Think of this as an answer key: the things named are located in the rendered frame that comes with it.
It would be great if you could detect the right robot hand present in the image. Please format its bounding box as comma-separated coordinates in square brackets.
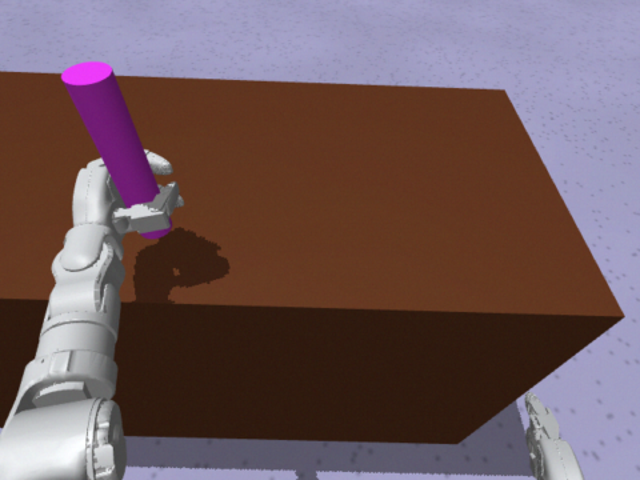
[525, 392, 585, 480]

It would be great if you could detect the left robot arm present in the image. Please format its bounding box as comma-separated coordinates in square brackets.
[0, 224, 127, 480]

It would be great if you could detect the can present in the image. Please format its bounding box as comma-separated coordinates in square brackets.
[61, 62, 172, 239]

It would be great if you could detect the left robot hand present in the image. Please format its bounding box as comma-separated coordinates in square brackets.
[72, 150, 184, 242]

